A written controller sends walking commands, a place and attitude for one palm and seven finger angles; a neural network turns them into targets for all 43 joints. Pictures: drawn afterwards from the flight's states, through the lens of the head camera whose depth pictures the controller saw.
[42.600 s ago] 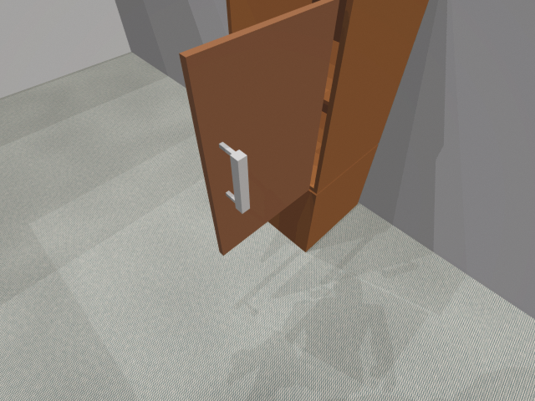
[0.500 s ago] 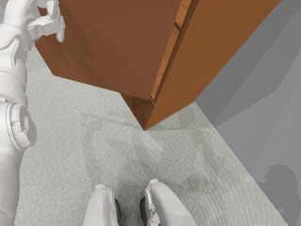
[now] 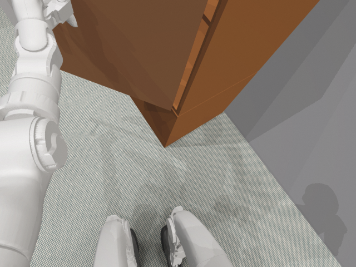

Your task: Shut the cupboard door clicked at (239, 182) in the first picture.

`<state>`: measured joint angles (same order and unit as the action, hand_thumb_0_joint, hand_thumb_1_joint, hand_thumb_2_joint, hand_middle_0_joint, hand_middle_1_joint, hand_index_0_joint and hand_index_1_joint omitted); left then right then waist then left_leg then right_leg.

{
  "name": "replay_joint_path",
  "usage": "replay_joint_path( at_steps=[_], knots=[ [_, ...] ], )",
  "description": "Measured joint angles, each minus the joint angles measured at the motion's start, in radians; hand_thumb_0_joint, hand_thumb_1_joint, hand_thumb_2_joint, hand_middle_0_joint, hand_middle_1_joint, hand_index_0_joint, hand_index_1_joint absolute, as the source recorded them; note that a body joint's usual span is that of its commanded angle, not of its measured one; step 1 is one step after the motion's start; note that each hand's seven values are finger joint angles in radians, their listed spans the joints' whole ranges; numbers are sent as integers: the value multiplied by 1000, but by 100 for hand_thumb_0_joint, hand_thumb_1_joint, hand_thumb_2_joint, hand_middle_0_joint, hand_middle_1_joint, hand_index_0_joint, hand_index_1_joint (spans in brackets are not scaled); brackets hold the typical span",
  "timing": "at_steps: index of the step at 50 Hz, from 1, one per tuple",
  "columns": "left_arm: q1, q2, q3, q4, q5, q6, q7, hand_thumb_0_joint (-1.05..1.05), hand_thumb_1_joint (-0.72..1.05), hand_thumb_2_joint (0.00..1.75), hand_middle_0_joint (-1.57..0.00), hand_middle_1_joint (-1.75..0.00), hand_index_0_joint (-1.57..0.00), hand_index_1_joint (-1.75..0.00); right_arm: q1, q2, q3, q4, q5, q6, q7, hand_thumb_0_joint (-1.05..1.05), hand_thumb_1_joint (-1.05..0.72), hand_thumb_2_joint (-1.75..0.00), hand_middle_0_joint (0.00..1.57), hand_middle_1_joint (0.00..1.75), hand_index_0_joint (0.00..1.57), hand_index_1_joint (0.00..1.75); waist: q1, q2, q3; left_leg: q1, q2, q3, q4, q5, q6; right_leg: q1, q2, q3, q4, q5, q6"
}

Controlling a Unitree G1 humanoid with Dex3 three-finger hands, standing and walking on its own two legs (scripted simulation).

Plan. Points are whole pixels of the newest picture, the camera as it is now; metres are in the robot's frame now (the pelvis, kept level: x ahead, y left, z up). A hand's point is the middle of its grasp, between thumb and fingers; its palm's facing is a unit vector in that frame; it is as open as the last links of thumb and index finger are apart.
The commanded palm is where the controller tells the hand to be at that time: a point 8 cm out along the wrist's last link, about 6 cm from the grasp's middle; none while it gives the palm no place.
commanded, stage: pull the fist back off the door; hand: left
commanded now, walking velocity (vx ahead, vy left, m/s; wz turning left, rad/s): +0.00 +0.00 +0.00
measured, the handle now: out of the picture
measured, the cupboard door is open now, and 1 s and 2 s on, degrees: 38 38 38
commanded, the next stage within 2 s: draw the hand back to the body in 0.62 s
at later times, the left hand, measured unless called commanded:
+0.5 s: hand (71, 39) +0.54 +0.11 +0.10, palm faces +0.07 -1.00 -0.01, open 3.1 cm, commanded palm +0.50 +0.15 +0.11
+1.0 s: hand (45, 60) +0.46 +0.14 +0.14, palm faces +0.09 -0.99 -0.04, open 3.1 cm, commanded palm +0.41 +0.18 +0.15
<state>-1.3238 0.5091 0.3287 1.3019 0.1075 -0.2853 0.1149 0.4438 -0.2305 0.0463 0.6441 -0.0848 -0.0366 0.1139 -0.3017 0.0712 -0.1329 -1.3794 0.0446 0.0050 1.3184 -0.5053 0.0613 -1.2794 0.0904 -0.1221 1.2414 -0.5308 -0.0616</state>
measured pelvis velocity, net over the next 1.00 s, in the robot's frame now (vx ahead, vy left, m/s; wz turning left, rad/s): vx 0.02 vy -0.01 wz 0.02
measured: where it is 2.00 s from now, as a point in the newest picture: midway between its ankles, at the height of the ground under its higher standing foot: (153, 261)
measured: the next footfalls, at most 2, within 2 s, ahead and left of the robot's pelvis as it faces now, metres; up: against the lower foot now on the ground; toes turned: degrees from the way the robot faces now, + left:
none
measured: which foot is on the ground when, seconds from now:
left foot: down 0.00-1.00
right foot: down 0.00-1.00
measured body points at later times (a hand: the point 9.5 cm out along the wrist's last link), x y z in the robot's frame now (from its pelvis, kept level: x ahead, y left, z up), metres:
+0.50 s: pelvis +0.03 -0.01 +0.04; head +0.16 +0.01 +0.47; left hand +0.53 +0.16 +0.10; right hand +0.02 -0.28 -0.07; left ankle +0.04 +0.08 -0.61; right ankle +0.02 -0.09 -0.61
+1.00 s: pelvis +0.02 -0.01 +0.07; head +0.11 -0.02 +0.51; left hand +0.45 +0.19 +0.14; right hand +0.06 -0.26 -0.07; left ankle +0.04 +0.08 -0.61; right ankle +0.02 -0.09 -0.61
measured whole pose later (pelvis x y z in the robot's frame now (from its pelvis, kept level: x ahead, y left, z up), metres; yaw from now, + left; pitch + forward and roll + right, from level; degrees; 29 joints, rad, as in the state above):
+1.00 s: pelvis +0.02 -0.01 +0.07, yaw +1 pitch +18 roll -1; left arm -0.59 0.24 0.22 0.84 -0.12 -0.41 -0.01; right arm 0.39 -0.24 0.00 0.61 0.03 0.08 0.05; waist -0.10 0.05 -0.13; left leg -0.87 0.02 0.07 1.00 -0.44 0.04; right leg -0.82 0.08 -0.04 0.99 -0.48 -0.06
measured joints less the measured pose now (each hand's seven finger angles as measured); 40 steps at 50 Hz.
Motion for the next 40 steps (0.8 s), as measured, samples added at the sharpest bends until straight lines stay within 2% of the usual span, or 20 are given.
replay_joint_path(
  at_steps=[2, 5, 12, 25, 30, 40],
  knots=[
    [30, -5, 0, -5, -11, -4, -25, 1, 87, 92, -129, -150, -130, -150, 18, 8, 1, 8, 9, 19, 4, 0, -90, -90, 20, 30, 21, 30, 2, 4, 2, 24, 0, 5, -21, 4, -1, 21, 1, 6, -19, 5, 0],
    [85, -28, 20, -22, -52, -10, -59, 1, 88, 91, -130, -150, -130, -150, 48, 12, 0, 18, 21, 39, 2, 0, -90, -89, 20, 30, 21, 30, 14, 9, 2, 75, 2, 14, -61, 9, -2, 67, 4, 19, -57, 13, 1],
    [212, -91, 25, -39, -93, -74, -57, 1, 89, 91, -130, -150, -130, -150, 88, -6, -16, 23, 28, 62, 1, 0, -90, -89, 20, 30, 21, 30, 43, 7, -10, 196, -2, 31, -143, 15, -6, 178, 4, 42, -128, 19, 0],
    [443, -236, -72, -188, -140, -188, -59, 2, 90, 90, -130, -150, -130, -150, -24, -40, -78, 1, 49, 90, -11, 0, -90, -90, 20, 30, 20, 30, 121, -30, -22, 304, -23, 35, -188, 14, -13, 278, -12, 49, -151, 3, -4],
    [489, -275, -121, -206, -144, -206, -51, 2, 90, 90, -130, -150, -130, -150, -89, -39, -81, -4, 58, 95, -19, 0, -90, -90, 20, 30, 20, 30, 149, -36, -26, 328, -30, 32, -191, 15, -14, 303, -19, 45, -147, -2, -5],
    [420, -267, -129, -141, -138, -207, -46, 2, 89, 90, -130, -150, -130, -150, -155, -15, -60, -5, 62, 88, -35, 0, -90, -90, 20, 30, 20, 30, 149, -36, -30, 309, -34, 25, -166, 23, -18, 284, -25, 35, -115, -2, -11]
  ],
)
